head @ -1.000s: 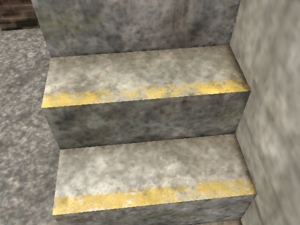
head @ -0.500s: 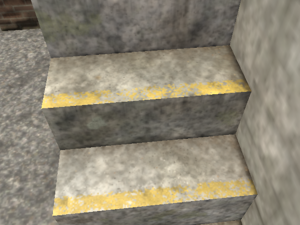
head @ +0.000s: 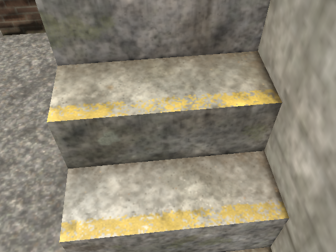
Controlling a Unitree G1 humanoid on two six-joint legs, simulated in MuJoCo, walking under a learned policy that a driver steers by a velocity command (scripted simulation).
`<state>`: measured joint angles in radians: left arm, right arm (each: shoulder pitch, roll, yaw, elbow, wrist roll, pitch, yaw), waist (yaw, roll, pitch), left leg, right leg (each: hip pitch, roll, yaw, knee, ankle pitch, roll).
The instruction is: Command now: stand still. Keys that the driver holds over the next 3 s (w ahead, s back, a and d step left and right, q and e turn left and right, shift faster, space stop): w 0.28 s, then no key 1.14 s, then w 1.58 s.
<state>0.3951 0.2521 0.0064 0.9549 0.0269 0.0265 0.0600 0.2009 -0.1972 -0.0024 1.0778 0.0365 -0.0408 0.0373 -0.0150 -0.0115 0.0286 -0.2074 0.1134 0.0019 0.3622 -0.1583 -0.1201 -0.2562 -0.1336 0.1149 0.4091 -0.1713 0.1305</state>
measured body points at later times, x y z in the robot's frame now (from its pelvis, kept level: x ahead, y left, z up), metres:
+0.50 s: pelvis +0.02 +0.01 -0.01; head +0.02 +0.01 +0.44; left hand +0.03 +0.27 -0.15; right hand +0.07 -0.22 -0.16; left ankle +0.02 +0.20 -0.74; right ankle +0.03 -0.20 -0.74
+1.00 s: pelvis +0.01 +0.00 +0.00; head +0.03 +0.00 +0.45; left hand +0.01 +0.29 -0.13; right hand +0.05 -0.24 -0.15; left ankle +0.02 +0.20 -0.74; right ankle +0.03 -0.21 -0.74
